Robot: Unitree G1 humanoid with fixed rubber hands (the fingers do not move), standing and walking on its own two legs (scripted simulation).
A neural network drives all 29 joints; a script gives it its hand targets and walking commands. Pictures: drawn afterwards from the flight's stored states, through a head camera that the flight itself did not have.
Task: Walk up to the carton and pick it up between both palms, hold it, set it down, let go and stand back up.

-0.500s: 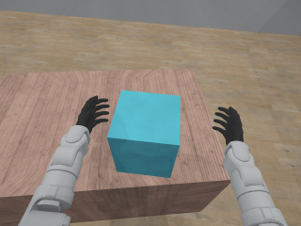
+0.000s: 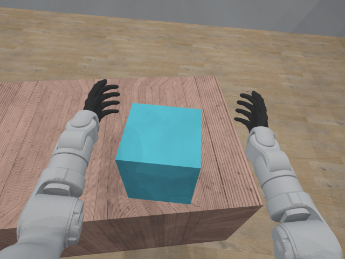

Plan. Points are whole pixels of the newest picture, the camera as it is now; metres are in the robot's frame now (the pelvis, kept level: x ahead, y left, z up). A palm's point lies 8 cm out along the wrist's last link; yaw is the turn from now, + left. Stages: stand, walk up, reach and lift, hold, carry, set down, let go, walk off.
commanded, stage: reach and lift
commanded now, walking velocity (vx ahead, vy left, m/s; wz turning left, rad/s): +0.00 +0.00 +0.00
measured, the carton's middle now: (162, 156) +0.44 +0.02 -0.10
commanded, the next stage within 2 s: none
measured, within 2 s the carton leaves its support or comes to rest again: neither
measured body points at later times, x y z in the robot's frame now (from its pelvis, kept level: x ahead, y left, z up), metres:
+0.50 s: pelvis +0.00 +0.00 +0.00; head +0.04 +0.02 +0.45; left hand +0.45 +0.17 +0.07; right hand +0.40 -0.19 +0.07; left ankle +0.00 +0.11 -0.74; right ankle +0.00 -0.14 -0.74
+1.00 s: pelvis -0.02 +0.01 -0.04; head +0.08 +0.04 +0.40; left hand +0.44 +0.18 -0.04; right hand +0.39 -0.17 -0.04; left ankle +0.00 +0.11 -0.74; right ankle +0.00 -0.14 -0.74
